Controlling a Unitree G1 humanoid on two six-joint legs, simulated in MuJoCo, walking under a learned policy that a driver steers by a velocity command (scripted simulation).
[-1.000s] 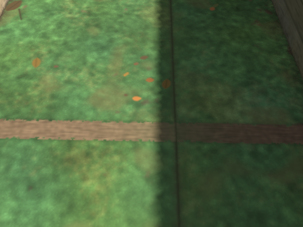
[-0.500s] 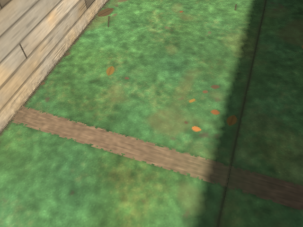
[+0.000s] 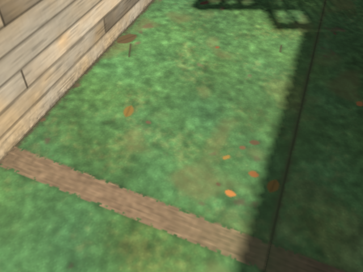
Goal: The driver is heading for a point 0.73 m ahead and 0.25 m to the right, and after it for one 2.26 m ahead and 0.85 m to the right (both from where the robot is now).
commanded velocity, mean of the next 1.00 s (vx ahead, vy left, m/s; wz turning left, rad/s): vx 0.48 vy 0.00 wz -0.22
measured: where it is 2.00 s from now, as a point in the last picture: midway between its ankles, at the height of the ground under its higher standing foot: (208, 205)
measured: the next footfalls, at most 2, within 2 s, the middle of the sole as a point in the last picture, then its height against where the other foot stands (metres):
right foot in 0.18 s outside the picture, level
left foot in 0.68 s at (145, 260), level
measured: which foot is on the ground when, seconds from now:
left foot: down 0.00-0.20, up 0.22-0.66, down 0.68-1.00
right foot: up 0.00-0.16, down 0.18-0.68, up 0.70-1.00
